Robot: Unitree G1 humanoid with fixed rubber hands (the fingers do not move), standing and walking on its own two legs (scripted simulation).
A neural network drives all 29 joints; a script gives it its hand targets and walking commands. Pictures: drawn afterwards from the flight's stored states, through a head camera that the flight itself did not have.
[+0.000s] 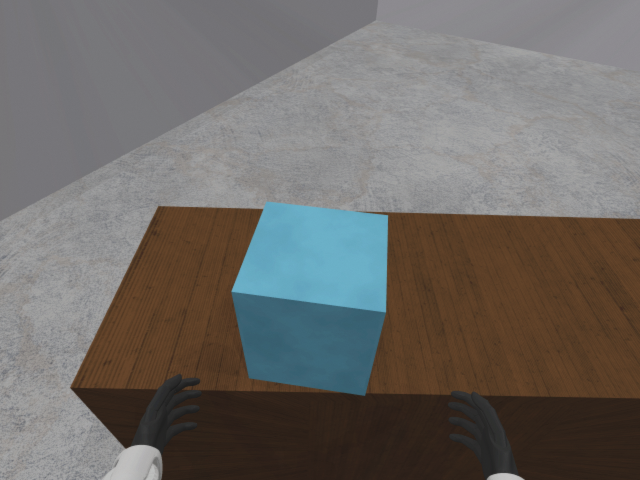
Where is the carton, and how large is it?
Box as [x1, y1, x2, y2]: [231, 201, 387, 395]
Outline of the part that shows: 266,201 231,291 249,377 364,395 385,314 387,215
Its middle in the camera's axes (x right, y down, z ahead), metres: -0.01 +0.11 +0.68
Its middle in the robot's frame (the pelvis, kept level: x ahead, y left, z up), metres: +0.44 +0.03 -0.07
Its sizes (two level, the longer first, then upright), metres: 0.210 0.200 0.250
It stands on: a pedestal, 0.57 m high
